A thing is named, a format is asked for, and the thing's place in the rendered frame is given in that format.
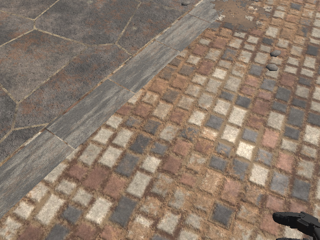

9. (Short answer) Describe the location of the right robot hand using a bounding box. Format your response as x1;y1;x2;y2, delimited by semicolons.
272;211;320;240

